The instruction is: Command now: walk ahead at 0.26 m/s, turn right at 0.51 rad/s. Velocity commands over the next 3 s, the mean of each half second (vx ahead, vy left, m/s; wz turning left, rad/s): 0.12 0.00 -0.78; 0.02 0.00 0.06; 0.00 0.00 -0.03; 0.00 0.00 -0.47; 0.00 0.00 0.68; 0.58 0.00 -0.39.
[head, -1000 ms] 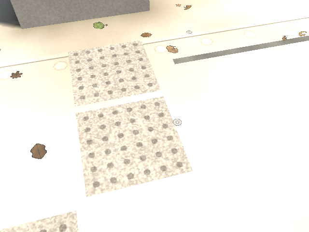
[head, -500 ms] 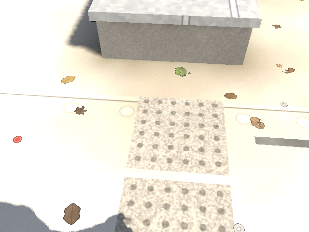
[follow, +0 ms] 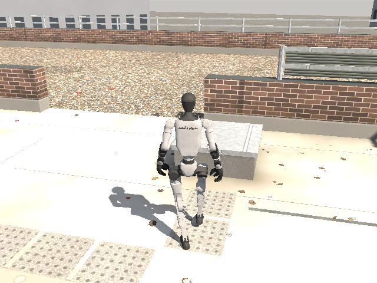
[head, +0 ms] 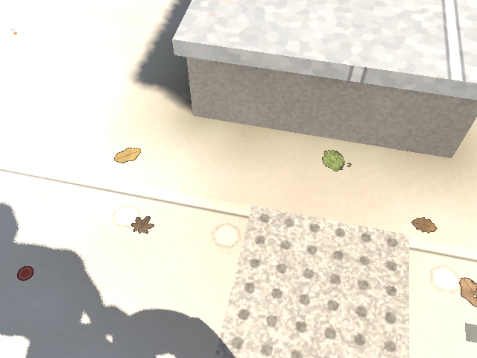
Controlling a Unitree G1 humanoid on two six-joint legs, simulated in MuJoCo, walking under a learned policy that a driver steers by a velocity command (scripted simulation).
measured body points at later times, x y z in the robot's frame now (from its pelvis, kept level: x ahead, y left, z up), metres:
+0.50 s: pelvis +0.16 -0.01 +0.01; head +0.19 -0.06 +0.45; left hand +0.36 +0.25 -0.08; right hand +0.21 -0.33 -0.11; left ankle +0.31 +0.15 -0.67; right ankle +0.22 -0.06 -0.73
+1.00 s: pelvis +0.25 +0.04 +0.01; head +0.30 +0.05 +0.46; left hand +0.50 +0.24 -0.11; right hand +0.21 -0.27 -0.09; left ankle +0.31 +0.11 -0.73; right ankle +0.18 -0.09 -0.69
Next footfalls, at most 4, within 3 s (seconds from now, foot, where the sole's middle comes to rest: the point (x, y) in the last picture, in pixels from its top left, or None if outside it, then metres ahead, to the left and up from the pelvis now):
0.08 right None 0.26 -0.06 -0.77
0.76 left None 0.35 0.08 -0.77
1.20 right None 0.29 -0.09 -0.77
1.64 left None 0.39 0.08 -0.77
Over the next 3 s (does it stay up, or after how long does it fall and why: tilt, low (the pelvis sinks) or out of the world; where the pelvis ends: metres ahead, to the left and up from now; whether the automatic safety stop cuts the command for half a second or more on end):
stays up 0.52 -0.02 -0.01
